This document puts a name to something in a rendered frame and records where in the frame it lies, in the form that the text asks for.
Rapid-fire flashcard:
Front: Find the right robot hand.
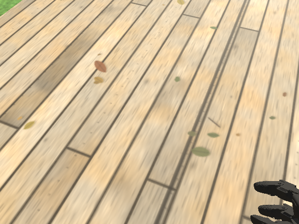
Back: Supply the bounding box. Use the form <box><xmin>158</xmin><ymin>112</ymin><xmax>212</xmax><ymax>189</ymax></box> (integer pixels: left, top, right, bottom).
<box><xmin>250</xmin><ymin>179</ymin><xmax>299</xmax><ymax>224</ymax></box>

